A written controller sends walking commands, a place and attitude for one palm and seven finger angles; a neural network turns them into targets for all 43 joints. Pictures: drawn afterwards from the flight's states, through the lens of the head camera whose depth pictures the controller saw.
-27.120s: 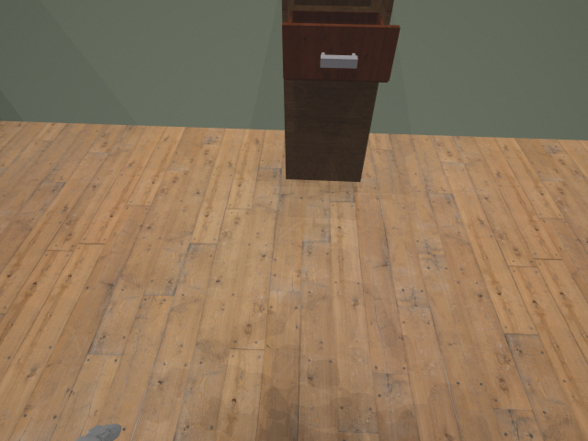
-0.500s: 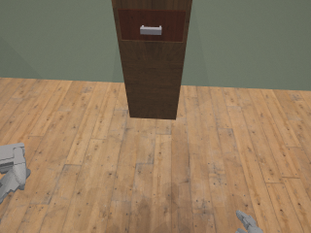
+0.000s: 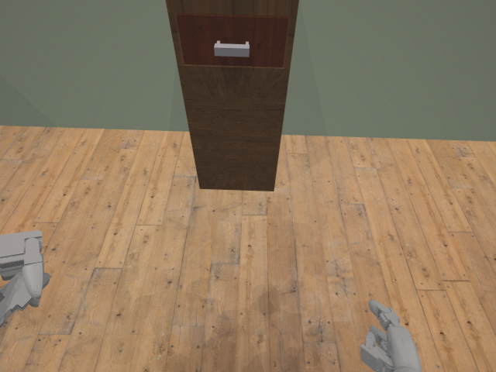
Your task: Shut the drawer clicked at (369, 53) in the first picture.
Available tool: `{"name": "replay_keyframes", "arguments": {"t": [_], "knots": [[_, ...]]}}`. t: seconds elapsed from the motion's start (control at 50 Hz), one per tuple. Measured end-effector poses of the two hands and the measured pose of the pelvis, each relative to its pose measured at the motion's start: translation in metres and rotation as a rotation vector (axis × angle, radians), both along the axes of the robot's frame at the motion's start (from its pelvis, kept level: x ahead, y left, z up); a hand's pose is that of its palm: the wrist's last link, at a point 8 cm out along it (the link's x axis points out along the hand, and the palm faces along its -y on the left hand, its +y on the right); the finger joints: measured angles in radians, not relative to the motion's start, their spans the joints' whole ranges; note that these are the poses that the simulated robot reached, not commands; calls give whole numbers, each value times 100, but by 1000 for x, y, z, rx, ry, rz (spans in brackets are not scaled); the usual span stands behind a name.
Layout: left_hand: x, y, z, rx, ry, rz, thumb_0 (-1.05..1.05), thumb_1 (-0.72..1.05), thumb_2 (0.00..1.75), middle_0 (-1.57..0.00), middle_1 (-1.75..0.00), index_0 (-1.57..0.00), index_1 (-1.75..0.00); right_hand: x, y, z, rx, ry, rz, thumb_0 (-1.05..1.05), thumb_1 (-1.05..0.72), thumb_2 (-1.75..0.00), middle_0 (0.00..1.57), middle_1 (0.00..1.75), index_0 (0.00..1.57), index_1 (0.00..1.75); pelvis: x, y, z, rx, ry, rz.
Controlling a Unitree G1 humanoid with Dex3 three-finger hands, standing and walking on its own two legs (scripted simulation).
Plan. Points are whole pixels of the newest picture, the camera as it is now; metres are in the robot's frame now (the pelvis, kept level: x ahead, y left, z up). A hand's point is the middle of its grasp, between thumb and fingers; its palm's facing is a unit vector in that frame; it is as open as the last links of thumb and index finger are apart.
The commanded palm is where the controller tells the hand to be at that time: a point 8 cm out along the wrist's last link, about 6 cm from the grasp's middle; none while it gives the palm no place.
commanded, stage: let the arm hang, fingers relaxed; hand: left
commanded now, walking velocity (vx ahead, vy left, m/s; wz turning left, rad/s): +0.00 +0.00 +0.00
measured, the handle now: (232, 47) +1.02 +0.11 +0.01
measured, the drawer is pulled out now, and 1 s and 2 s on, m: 0.00 0.00 0.00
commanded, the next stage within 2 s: look to check the result in 1.10 s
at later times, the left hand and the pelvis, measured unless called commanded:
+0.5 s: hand out of the picture -0.06 +0.22 -0.17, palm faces +0.03 -0.97 -0.25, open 4.4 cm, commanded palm none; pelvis -0.02 +0.01 +0.00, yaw +1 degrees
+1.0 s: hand out of the picture -0.03 +0.17 -0.17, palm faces +0.03 -0.98 -0.18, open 7.3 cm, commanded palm none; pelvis -0.02 +0.01 +0.00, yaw +0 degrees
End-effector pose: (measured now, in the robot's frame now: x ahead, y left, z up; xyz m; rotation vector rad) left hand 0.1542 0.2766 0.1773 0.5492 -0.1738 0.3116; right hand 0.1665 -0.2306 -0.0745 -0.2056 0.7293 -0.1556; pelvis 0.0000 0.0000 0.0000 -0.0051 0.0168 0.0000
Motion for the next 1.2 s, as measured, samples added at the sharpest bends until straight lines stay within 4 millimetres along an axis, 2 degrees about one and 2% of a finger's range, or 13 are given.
{"name": "replay_keyframes", "arguments": {"t": [0.04,0.12,0.16,0.2,0.24,0.28,0.42,0.48,0.56,0.66,0.8,0.9,1.2], "knots": [[6,5,-26,-2,86,-15,1,89,89,-140,-160,-141,-160,-2,-2,-9,13,12,49,1,-90,-90,20,30,20,30,-3,3,-3,-3,14,15],[6,20,-149,-179,558,88,0,90,89,-136,-156,-137,-156,-18,-8,-38,24,125,77,1,-90,-90,20,30,20,30,-9,10,-9,-1,23,26],[-13,14,-209,-274,799,133,0,90,89,-131,-152,-132,-152,-34,-9,-46,24,185,62,1,-90,-90,20,30,20,30,-11,11,-10,4,13,25],[-40,-2,-257,-355,1005,150,0,90,89,-126,-147,-127,-146,-54,-9,-50,19,249,40,1,-90,-90,20,30,20,30,-13,11,-10,10,0,22],[-72,-21,-290,-428,1173,152,1,91,89,-120,-140,-120,-140,-78,-8,-52,13,324,18,1,-90,-90,20,30,20,30,-14,11,-8,10,-10,19],[-102,-32,-309,-457,1288,183,1,91,89,-113,-135,-114,-133,-104,-6,-54,9,411,-1,1,-90,-90,20,30,20,30,-16,10,-6,7,-16,19],[-186,-16,-317,-519,1497,338,1,90,89,-87,-110,-88,-106,-182,9,-61,32,685,-45,1,-91,-90,20,30,20,30,-19,10,2,-5,-17,26],[-209,-14,-312,-519,1557,377,1,90,89,-76,-96,-76,-93,-202,17,-64,56,738,-63,1,-90,-90,20,30,20,30,-19,13,3,-4,-20,24],[-225,-15,-309,-521,1595,401,1,91,89,-60,-77,-61,-75,-215,27,-68,87,760,-79,1,-90,-90,20,30,20,30,-20,16,4,-1,-28,19],[-222,-25,-310,-534,1583,385,0,91,89,-41,-55,-42,-54,-217,39,-73,121,742,-87,1,-91,-90,20,30,20,30,-21,17,4,3,-39,12],[-200,-44,-316,-563,1526,320,0,91,89,-25,-37,-26,-37,-211,47,-75,145,701,-93,1,-91,-90,20,30,20,30,-23,17,4,6,-43,5],[-188,-52,-319,-568,1502,291,1,92,89,-22,-32,-22,-32,-213,46,-75,147,696,-109,1,-91,-90,20,30,20,30,-23,15,4,8,-42,1],[-190,-51,-317,-565,1518,320,0,91,89,-20,-30,-20,-30,-221,34,-72,131,738,-126,0,-91,-90,20,30,20,30,-19,8,4,7,-39,4]]}}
